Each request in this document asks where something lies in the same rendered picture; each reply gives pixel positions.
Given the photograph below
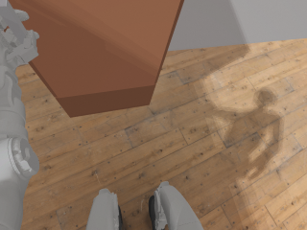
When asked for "left robot shin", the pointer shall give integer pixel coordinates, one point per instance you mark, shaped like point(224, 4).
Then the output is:
point(116, 220)

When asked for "robot left forearm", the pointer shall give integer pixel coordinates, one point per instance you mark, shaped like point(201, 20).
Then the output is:
point(12, 110)

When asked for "robot left hand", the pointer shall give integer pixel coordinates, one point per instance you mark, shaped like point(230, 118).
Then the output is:
point(12, 52)

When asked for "robot right foot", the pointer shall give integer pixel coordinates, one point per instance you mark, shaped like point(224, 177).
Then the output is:
point(152, 212)

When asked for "left robot upper arm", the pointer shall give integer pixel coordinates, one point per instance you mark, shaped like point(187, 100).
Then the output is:
point(18, 163)

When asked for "handle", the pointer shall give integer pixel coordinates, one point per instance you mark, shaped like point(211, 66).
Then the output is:
point(10, 17)

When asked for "cupboard door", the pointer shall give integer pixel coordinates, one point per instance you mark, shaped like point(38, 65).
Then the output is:
point(94, 46)

